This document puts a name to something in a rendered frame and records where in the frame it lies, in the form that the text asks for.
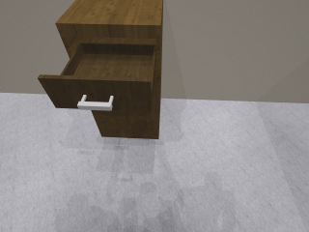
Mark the handle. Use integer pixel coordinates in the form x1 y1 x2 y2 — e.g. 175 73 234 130
77 95 114 111

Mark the cabinet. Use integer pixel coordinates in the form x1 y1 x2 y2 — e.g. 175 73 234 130
55 0 163 139

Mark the drawer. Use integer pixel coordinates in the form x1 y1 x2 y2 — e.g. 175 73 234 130
38 43 156 112

